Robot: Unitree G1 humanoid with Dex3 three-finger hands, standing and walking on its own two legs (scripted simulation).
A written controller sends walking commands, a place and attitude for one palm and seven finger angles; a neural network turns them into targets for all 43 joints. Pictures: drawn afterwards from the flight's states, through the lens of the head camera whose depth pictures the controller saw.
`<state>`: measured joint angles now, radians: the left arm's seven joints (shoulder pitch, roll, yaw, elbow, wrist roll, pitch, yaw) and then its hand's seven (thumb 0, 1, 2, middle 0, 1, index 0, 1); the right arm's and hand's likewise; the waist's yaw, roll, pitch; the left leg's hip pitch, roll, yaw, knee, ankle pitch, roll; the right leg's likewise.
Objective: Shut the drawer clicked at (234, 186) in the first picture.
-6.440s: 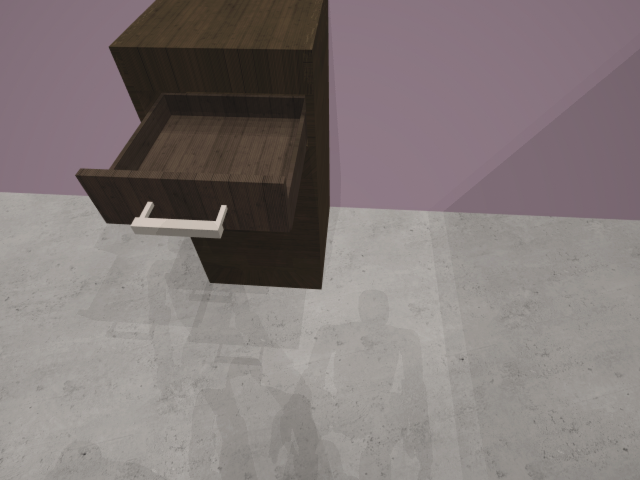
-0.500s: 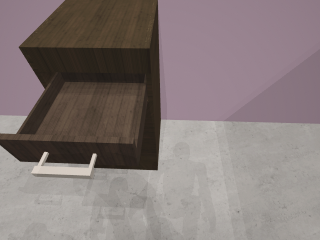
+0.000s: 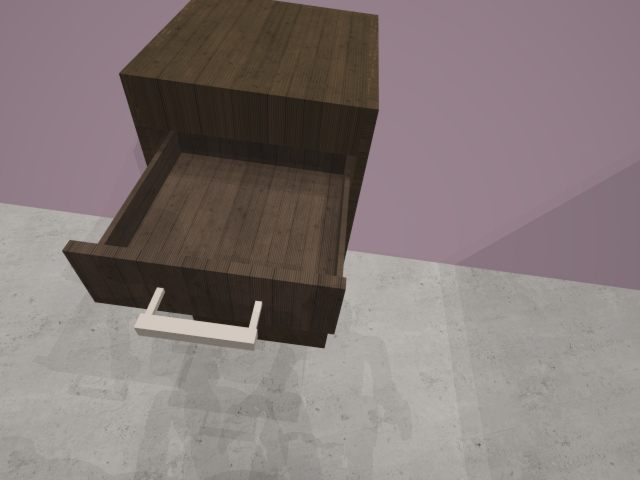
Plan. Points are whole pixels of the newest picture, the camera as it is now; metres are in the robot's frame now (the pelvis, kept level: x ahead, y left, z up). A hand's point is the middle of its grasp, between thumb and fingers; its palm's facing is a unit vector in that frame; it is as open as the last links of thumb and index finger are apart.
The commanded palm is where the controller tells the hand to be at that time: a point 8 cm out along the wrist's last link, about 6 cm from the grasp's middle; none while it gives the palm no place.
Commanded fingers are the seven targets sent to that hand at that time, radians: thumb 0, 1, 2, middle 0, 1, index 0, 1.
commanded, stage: come to a stop and stand still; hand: left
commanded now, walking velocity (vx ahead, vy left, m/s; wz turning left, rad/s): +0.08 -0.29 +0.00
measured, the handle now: (202, 317) +0.33 +0.19 -0.03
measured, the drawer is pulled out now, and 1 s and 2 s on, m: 0.30 0.30 0.30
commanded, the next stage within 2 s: look again from close up in 1.88 s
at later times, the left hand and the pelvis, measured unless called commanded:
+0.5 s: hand out of the picture +0.05 +0.15 -0.17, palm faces -0.03 -0.98 -0.22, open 7.3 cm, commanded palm none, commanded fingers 0.00 0.90 0.90 -0.20 -0.30 -0.20 -0.30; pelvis +0.01 -0.03 +0.00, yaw -1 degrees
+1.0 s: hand out of the picture +0.04 +0.17 -0.16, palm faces +0.00 -0.98 -0.20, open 7.4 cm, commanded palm none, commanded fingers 0.00 0.90 0.90 -0.20 -0.30 -0.20 -0.30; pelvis +0.03 -0.01 +0.01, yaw -2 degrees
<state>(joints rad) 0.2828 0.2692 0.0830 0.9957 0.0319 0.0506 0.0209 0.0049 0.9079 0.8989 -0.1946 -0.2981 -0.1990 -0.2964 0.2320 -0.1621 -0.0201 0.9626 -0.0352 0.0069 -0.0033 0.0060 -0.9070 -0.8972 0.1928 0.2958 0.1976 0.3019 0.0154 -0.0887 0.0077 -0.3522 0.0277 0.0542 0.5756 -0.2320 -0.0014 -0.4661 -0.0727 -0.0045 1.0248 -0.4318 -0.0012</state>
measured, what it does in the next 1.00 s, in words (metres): steps on the spot: right foot, then left foot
